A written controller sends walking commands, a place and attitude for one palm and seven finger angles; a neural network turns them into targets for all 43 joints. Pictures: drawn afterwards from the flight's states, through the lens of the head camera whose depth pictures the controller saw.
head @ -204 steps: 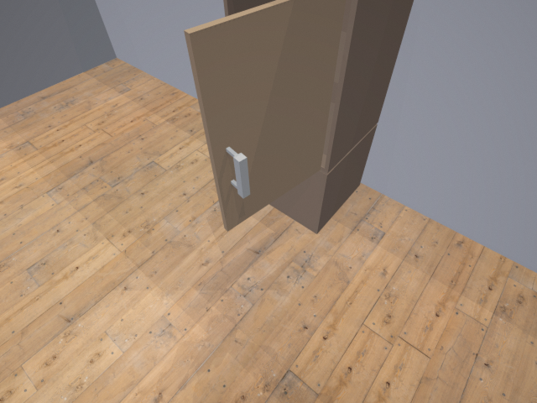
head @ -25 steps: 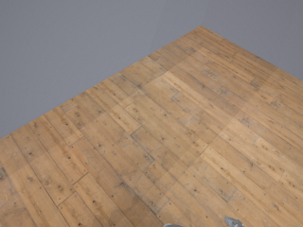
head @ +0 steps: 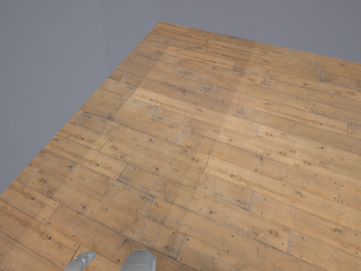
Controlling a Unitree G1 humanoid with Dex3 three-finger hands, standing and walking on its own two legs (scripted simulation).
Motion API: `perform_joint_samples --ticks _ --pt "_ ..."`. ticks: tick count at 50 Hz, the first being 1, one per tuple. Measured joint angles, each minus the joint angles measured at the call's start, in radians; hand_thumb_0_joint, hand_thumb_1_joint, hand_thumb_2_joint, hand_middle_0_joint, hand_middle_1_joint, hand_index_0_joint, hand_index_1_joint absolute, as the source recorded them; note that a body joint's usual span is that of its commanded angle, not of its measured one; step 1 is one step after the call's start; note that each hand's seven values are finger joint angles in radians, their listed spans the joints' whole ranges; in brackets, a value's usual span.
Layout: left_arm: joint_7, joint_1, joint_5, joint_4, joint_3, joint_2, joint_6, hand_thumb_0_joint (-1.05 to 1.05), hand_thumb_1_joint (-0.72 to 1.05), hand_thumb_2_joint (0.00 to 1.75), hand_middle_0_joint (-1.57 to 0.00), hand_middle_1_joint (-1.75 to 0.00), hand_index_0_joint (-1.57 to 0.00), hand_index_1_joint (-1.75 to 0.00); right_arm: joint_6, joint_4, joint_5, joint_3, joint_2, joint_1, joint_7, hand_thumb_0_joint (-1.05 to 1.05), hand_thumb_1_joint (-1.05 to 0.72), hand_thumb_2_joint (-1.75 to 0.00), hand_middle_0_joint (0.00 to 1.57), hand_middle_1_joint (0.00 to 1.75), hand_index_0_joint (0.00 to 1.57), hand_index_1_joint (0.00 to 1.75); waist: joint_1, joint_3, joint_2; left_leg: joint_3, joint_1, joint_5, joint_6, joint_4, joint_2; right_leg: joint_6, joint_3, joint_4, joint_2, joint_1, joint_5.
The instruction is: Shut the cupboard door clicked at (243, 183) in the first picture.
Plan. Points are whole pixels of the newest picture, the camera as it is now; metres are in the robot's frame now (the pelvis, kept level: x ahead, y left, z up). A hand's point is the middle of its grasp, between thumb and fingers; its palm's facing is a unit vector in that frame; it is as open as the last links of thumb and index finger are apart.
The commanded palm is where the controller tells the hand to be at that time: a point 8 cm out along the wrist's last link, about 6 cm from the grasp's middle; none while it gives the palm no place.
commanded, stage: walk around to get in front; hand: left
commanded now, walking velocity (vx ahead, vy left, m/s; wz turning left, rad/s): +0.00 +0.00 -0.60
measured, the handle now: out of the picture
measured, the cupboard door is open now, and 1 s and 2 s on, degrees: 80 80 80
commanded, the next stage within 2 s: walk to a spot facing it in 1.42 s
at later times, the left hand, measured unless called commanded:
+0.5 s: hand (104, 250) +0.18 +0.22 -0.17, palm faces -0.24 -0.95 -0.21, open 7.3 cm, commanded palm none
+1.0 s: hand (157, 224) +0.24 +0.08 -0.16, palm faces -0.50 -0.84 -0.21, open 7.3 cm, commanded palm none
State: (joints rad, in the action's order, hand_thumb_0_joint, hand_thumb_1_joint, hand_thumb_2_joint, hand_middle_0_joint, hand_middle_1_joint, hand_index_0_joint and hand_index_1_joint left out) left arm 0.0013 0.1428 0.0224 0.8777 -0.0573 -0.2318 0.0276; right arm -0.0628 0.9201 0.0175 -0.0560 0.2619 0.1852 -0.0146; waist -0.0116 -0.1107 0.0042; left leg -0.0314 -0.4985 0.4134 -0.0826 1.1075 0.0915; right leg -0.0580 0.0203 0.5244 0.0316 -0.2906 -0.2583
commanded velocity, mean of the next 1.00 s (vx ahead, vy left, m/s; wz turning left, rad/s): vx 0.19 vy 0.00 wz -0.54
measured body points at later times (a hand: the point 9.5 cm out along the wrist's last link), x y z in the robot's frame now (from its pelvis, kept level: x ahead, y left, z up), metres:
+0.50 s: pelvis +0.04 +0.03 +0.01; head +0.11 +0.04 +0.45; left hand +0.19 +0.27 -0.15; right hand +0.05 -0.23 -0.12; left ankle +0.05 +0.14 -0.74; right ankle -0.03 -0.11 -0.66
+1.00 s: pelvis +0.13 -0.07 +0.01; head +0.16 -0.10 +0.45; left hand +0.27 +0.13 -0.14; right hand +0.08 -0.34 -0.13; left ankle +0.30 +0.01 -0.69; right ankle +0.01 -0.10 -0.74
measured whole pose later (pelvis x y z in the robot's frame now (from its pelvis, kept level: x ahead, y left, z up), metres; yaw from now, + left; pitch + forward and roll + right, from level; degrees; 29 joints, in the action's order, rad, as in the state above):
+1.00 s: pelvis +0.13 -0.07 +0.01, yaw -33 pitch +1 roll +1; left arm 0.02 0.32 0.03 0.99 -0.05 -0.20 -0.04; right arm 0.00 0.91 0.03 -0.05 0.23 0.16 0.03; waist 0.02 -0.06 -0.01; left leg -0.04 -0.57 0.23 -0.09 0.83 0.10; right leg -0.06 0.04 0.35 0.05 -0.05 -0.31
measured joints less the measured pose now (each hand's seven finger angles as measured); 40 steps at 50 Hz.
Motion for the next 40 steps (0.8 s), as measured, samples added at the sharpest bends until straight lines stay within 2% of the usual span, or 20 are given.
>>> perform_joint_samples --ticks 4,9,12,13,14,15,17,19,22,25,29,33,34,36,38,40 --pt "0.003 0.023 0.002 0.01 0.006 0.009 -0.001 0.0 0.91 0.9 -0.2 -0.3 -0.21 -0.3 0.012 -0.018 -0.002 0.002 -0.013 -0.023 0.0 0.01 -0.91 -0.9 0.2 0.3 0.2 0.3 0.005 0.015 -0.014 0.023 0.004 -0.028 -0.008 -0.107 -0.018 -0.002 0.044 -0.041 0.021 0.014 0.02" --pt "0.003 0.046 0.005 0.017 0.001 0.012 0.001 0.0 0.9 0.9 -0.2 -0.3 -0.21 -0.3 0.021 -0.026 -0.009 0.009 -0.034 -0.047 -0.005 0.0 -0.91 -0.9 0.2 0.3 0.2 0.3 0.026 0.028 -0.03 0.025 0.061 -0.005 -0.003 -0.27 -0.051 0.006 0.093 -0.038 0.049 0.016 0.013" --pt "0.0 0.058 0.002 0.025 -0.008 0.002 0.009 0.0 0.9 0.9 -0.2 -0.3 -0.21 -0.3 0.036 -0.036 -0.014 0.017 -0.048 -0.051 -0.008 0.0 -0.91 -0.9 0.2 0.3 0.2 0.3 0.033 0.04 -0.046 0.017 0.139 -0.078 0.007 -0.457 -0.073 0.021 0.123 0.0 0.064 0.001 -0.01" --pt "0.0 0.065 -0.002 0.025 -0.01 0.0 0.014 0.0 0.9 0.9 -0.2 -0.3 -0.21 -0.3 0.046 -0.043 -0.013 0.021 -0.047 -0.044 -0.009 0.0 -0.91 -0.9 0.2 0.3 0.2 0.3 0.031 0.051 -0.04 0.018 0.173 -0.12 0.029 -0.542 -0.067 0.028 0.127 0.025 0.078 -0.013 -0.025" --pt "0.001 0.062 -0.006 0.029 -0.014 -0.007 0.02 0.0 0.9 0.9 -0.2 -0.3 -0.21 -0.3 0.055 -0.044 -0.007 0.024 -0.053 -0.041 -0.01 0.0 -0.91 -0.9 0.2 0.3 0.2 0.3 0.029 0.054 -0.048 0.011 0.175 -0.131 0.067 -0.55 -0.068 0.037 0.124 0.085 0.078 -0.038 -0.089" --pt "0.002 0.057 -0.007 0.033 -0.019 -0.016 0.026 0.0 0.9 0.9 -0.2 -0.3 -0.21 -0.3 0.058 -0.047 -0.001 0.029 -0.06 -0.039 -0.011 0.0 -0.91 -0.9 0.2 0.3 0.2 0.3 0.031 0.05 -0.058 -0.002 0.176 -0.125 0.087 -0.538 -0.066 0.048 0.108 0.181 0.073 -0.071 -0.168" --pt "0.01 0.053 0.001 0.032 -0.03 -0.032 0.032 0.0 0.91 0.9 -0.2 -0.3 -0.21 -0.3 0.059 -0.053 0.009 0.043 -0.072 -0.028 -0.013 0.0 -0.91 -0.9 0.2 0.3 0.2 0.3 0.039 0.043 -0.07 -0.031 0.197 -0.115 0.097 -0.549 -0.05 0.072 0.064 0.389 0.055 -0.14 -0.229" --pt "0.018 0.048 0.007 0.033 -0.039 -0.043 0.032 0.0 0.91 0.9 -0.2 -0.3 -0.2 -0.3 0.061 -0.057 0.015 0.05 -0.079 -0.012 -0.018 0.0 -0.91 -0.9 0.2 0.3 0.2 0.3 0.041 0.038 -0.068 -0.049 0.222 -0.122 0.092 -0.581 -0.031 0.092 0.029 0.535 0.03 -0.188 -0.225" --pt "0.024 0.04 0.007 0.027 -0.044 -0.05 0.035 0.0 0.91 0.9 -0.2 -0.3 -0.2 -0.3 0.065 -0.056 0.016 0.053 -0.081 0.01 -0.022 0.0 -0.91 -0.9 0.2 0.3 0.2 0.3 0.043 0.029 -0.053 -0.077 0.254 -0.135 0.084 -0.622 -0.003 0.112 0.0 0.603 -0.012 -0.214 -0.193" --pt "0.031 0.034 0.005 0.028 -0.043 -0.049 0.04 0.0 0.91 0.9 -0.2 -0.3 -0.2 -0.3 0.067 -0.048 0.015 0.047 -0.078 0.03 -0.018 0.0 -0.9 -0.9 0.2 0.3 0.21 0.3 0.037 0.022 -0.038 -0.114 0.278 -0.129 0.075 -0.632 0.021 0.117 -0.024 0.538 -0.048 -0.2 -0.17" --pt "0.046 0.022 0.007 0.037 -0.034 -0.036 0.042 0.0 0.91 0.9 -0.2 -0.3 -0.2 -0.3 0.068 -0.03 0.021 0.035 -0.061 0.065 -0.006 0.0 -0.9 -0.9 0.2 0.3 0.21 0.3 0.016 0.026 -0.015 -0.171 0.305 -0.093 0.056 -0.607 0.05 0.103 -0.07 0.343 -0.072 -0.135 -0.183" --pt "0.06 0.007 0.011 0.032 -0.022 -0.019 0.026 0.01 0.91 0.9 -0.2 -0.3 -0.2 -0.3 0.063 -0.005 0.022 0.019 -0.024 0.114 0.006 0.0 -0.9 -0.9 0.2 0.3 0.21 0.3 -0.01 0.042 0.019 -0.219 0.308 -0.02 0.021 -0.514 0.088 0.068 -0.126 0.111 -0.056 -0.03 -0.156" --pt "0.059 0.002 0.013 0.028 -0.019 -0.013 0.011 0.01 0.91 0.9 -0.2 -0.3 -0.2 -0.3 0.058 0.005 0.016 0.013 -0.012 0.125 0.009 0.0 -0.9 -0.9 0.2 0.3 0.21 0.3 -0.011 0.043 0.033 -0.214 0.288 0.013 0.026 -0.444 0.105 0.041 -0.129 0.085 -0.044 -0.018 -0.082" --pt "0.046 -0.003 0.006 0.023 -0.012 0.002 -0.019 0.0 0.91 0.9 -0.2 -0.3 -0.2 -0.3 0.031 0.038 0.01 0.007 0.007 0.122 0.012 0.0 -0.91 -0.9 0.2 0.3 0.2 0.3 -0.013 0.035 0.051 -0.119 0.201 0.117 0.026 -0.211 0.087 0.01 -0.127 0.124 -0.031 -0.014 -0.079" --pt "0.028 0.018 0.0 0.018 -0.008 0.015 -0.04 0.0 0.91 0.9 -0.2 -0.3 -0.2 -0.3 0.016 0.06 0.009 0.003 0.014 0.11 0.016 0.01 -0.91 -0.9 0.2 0.3 0.2 0.3 -0.003 0.037 0.047 -0.06 0.112 0.089 0.024 -0.039 0.055 0.001 -0.111 0.095 -0.023 0.023 -0.094" --pt "0.017 0.051 -0.001 0.025 -0.005 0.021 -0.05 0.0 0.91 0.9 -0.2 -0.3 -0.2 -0.3 0.016 0.059 0.012 0.0 0.011 0.086 0.022 0.01 -0.91 -0.9 0.2 0.3 0.2 0.3 0.005 0.043 0.03 -0.04 0.043 0.024 0.014 0.008 0.039 0.001 -0.079 0.029 -0.016 0.064 -0.075"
